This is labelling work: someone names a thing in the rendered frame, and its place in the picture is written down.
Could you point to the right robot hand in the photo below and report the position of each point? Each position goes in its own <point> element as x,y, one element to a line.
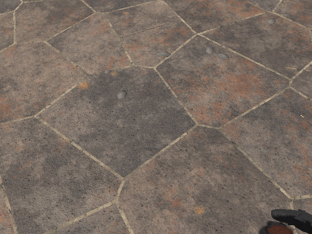
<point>300,219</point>

